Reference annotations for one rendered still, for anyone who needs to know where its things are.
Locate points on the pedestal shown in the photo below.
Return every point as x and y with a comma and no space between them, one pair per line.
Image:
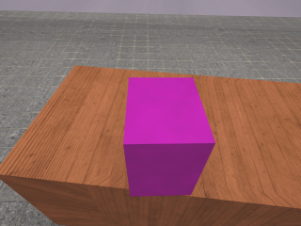
70,162

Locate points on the carton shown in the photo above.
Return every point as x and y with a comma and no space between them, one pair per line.
167,137

